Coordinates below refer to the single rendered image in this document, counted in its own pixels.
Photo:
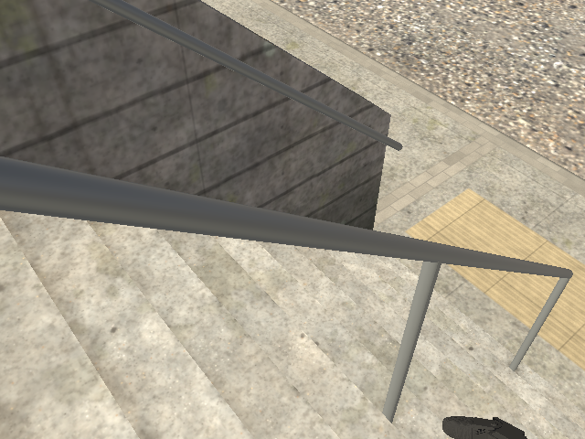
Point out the stairs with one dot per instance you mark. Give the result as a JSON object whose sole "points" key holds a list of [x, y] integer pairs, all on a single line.
{"points": [[110, 331]]}

